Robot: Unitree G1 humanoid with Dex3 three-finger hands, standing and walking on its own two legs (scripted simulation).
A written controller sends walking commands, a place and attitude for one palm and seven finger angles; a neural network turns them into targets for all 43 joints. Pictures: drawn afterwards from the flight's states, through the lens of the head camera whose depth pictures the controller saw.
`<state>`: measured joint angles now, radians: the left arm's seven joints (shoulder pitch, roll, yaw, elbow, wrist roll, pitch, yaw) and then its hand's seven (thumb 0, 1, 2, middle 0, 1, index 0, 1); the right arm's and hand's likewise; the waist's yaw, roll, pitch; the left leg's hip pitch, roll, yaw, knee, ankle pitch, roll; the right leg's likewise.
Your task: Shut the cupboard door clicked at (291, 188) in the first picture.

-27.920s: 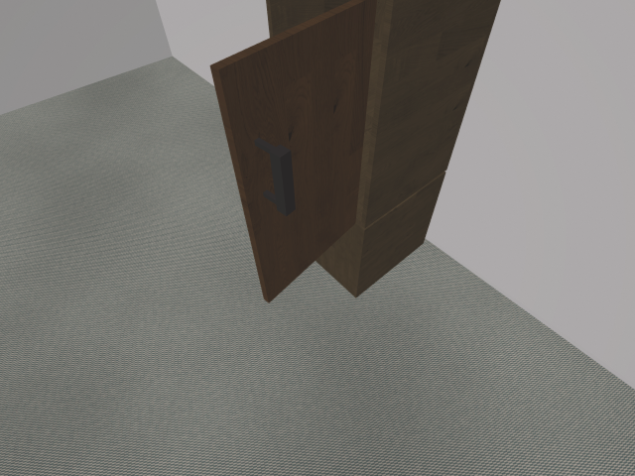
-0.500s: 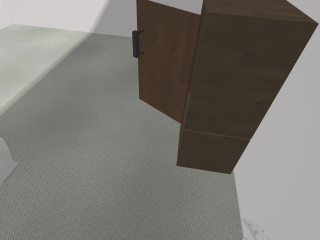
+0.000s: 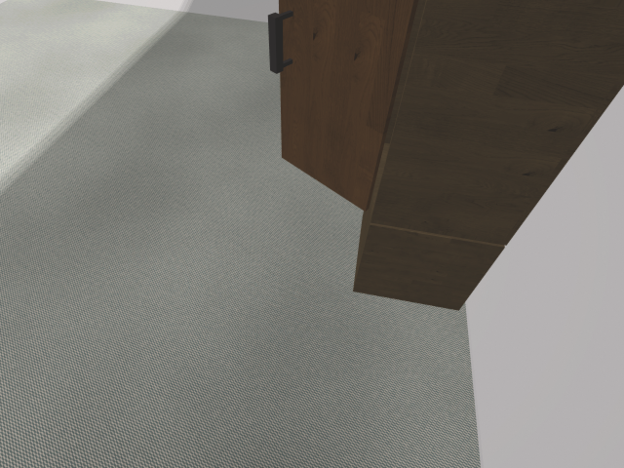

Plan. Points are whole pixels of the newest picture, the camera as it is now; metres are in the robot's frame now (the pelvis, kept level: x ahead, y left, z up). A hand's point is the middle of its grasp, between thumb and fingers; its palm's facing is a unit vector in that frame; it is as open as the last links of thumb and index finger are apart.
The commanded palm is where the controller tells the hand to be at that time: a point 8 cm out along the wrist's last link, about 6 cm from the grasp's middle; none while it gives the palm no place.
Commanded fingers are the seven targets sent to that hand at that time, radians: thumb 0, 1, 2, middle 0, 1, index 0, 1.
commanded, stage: let the arm hang, fingers relaxed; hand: left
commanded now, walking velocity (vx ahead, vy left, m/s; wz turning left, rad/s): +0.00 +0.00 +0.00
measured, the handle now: (282, 41) +1.02 +0.10 +0.06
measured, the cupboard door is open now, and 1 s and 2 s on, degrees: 58 58 58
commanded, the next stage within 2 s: look to check the result in 0.78 s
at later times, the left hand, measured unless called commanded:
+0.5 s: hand out of the picture +0.03 +0.24 -0.15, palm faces +0.00 -0.95 -0.32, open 7.3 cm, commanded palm none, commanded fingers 0.00 0.90 0.90 -0.20 -0.30 -0.20 -0.30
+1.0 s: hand out of the picture +0.09 +0.24 -0.14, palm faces -0.03 -0.94 -0.34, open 7.3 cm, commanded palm none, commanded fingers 0.00 0.90 0.90 -0.20 -0.30 -0.20 -0.30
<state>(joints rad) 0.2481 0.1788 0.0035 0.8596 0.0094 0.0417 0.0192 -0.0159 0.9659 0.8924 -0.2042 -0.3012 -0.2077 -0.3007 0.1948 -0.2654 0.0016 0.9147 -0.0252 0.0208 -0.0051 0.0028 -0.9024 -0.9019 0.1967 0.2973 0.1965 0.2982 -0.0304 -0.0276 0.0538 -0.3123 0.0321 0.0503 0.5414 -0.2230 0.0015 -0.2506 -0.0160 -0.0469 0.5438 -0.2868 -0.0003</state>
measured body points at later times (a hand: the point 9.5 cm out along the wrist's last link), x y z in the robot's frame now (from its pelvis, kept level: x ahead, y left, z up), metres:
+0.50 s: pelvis +0.00 +0.01 +0.01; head -0.01 -0.01 +0.46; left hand +0.03 +0.29 -0.12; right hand +0.03 -0.26 -0.14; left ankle +0.04 +0.12 -0.73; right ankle +0.00 -0.12 -0.73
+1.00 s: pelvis +0.02 +0.00 +0.02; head +0.02 -0.01 +0.47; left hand +0.09 +0.29 -0.12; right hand +0.07 -0.30 -0.12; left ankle +0.04 +0.12 -0.73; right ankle +0.00 -0.12 -0.73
